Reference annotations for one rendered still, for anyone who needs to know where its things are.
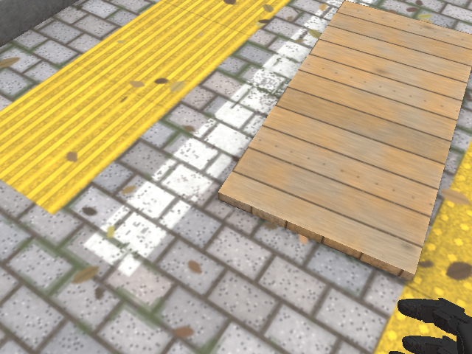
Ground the robot right hand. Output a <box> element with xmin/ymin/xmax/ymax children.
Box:
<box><xmin>389</xmin><ymin>298</ymin><xmax>472</xmax><ymax>354</ymax></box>

